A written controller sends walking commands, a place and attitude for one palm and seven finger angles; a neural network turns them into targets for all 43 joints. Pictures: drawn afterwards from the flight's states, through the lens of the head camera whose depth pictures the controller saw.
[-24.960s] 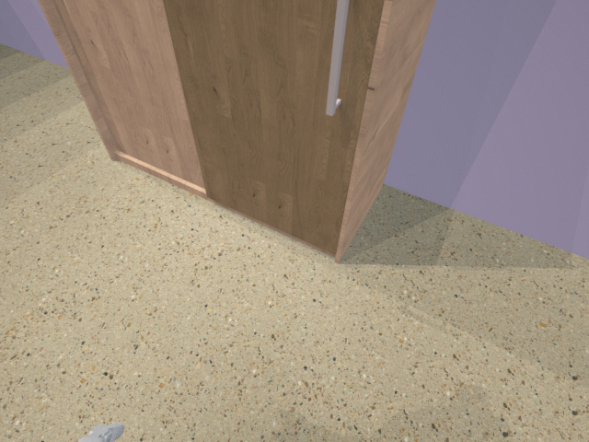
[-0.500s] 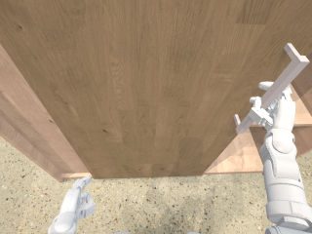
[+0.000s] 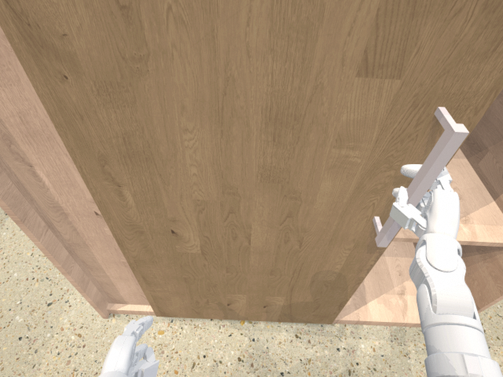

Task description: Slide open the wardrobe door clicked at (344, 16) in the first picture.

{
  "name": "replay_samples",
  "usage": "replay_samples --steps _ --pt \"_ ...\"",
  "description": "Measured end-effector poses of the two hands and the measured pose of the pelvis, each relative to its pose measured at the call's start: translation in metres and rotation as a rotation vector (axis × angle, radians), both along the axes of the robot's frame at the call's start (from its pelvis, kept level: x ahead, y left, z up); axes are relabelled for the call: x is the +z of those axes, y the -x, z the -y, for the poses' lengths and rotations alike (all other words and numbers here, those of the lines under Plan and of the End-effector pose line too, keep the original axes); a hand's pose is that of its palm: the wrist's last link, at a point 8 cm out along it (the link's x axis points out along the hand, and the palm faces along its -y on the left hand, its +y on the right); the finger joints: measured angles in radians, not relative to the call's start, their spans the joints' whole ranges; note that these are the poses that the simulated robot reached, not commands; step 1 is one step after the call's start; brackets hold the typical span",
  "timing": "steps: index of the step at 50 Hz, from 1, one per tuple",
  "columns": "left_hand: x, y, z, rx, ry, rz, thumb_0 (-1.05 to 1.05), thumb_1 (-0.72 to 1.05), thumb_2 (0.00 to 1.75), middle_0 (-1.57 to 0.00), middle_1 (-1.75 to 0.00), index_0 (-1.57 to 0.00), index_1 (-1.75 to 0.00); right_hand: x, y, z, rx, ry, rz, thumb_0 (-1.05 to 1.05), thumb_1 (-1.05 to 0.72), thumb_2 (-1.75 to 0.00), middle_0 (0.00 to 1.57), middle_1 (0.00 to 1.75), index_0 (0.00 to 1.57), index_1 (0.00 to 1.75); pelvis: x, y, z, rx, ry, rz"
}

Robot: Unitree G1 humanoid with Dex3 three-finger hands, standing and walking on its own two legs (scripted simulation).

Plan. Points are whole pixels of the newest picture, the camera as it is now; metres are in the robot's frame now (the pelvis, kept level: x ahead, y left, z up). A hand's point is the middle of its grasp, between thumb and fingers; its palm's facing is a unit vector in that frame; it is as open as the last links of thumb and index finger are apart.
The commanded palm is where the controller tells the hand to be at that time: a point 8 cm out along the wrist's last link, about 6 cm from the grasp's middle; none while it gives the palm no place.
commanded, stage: stop walking and hold the door there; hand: right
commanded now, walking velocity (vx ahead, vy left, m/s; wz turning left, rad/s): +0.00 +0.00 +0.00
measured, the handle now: (407, 188) +0.42 -0.25 +0.10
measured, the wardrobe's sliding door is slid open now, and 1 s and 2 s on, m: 0.44 0.44 0.44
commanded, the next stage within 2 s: loosen the grip on the handle in 0.14 s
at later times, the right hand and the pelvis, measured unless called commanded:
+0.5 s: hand (402, 201) +0.37 -0.21 +0.11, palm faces +0.33 +0.93 -0.15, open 8.9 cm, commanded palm +0.32 -0.25 +0.10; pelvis -0.02 +0.00 +0.00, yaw -2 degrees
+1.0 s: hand (402, 204) +0.37 -0.22 +0.10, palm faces +0.38 +0.91 -0.16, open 14.6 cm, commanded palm +0.34 -0.27 +0.11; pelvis -0.01 +0.02 +0.00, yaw -3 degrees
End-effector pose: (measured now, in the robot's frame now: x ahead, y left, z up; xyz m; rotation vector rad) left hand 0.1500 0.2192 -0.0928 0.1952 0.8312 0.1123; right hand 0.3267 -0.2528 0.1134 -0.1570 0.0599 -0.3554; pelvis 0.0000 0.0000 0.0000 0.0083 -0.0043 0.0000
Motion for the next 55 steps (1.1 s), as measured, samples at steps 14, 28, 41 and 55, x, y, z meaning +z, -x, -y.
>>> replay_samples --steps 14,28,41,55 --pt "0.008 0.010 -0.010 0.067 -0.059 0.020 0.01 0.90 0.90 -0.20 -0.30 -0.20 -0.30 0.002 -0.004 0.007 0.063 0.030 -0.017 0.01 -0.73 -0.81 0.30 1.24 0.28 1.39 0.001 0.005 0.011 0.003 0.015 0.015" --pt "-0.001 0.071 -0.038 0.038 -0.034 -0.092 0.01 0.90 0.90 -0.20 -0.30 -0.20 -0.30 0.010 -0.005 0.003 -0.010 -0.023 -0.009 0.01 0.07 -0.44 0.37 1.34 0.40 1.38 0.002 0.021 -0.008 -0.038 0.002 -0.013" --pt "-0.012 0.073 -0.058 0.084 -0.041 -0.153 0.01 0.90 0.90 -0.20 -0.30 -0.20 -0.30 0.009 -0.011 0.007 -0.035 -0.002 -0.029 -0.01 0.51 -0.22 0.30 1.22 0.30 1.23 0.000 0.015 -0.019 -0.042 0.004 -0.030" --pt "-0.009 0.037 -0.051 0.052 -0.045 -0.097 0.01 0.90 0.90 -0.20 -0.30 -0.20 -0.30 -0.003 -0.010 0.018 -0.039 0.001 -0.048 -0.02 0.55 -0.20 0.26 1.16 0.30 1.19 -0.002 0.006 -0.019 -0.053 0.005 -0.043"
